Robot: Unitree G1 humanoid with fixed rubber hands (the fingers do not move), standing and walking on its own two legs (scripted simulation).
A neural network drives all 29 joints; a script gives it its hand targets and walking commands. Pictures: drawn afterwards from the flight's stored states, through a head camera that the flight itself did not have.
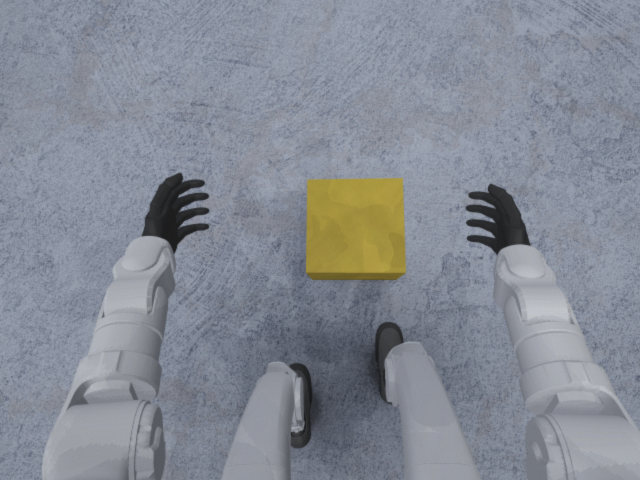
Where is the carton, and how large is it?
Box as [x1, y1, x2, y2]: [306, 178, 405, 279]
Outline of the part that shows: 402,178 307,179 306,272 312,279 396,279 405,272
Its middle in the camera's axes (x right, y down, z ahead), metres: +0.09 -0.03 +1.00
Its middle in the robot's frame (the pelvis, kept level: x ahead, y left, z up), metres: +0.50 -0.04 -0.60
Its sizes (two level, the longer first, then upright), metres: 0.232 0.230 0.176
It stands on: the floor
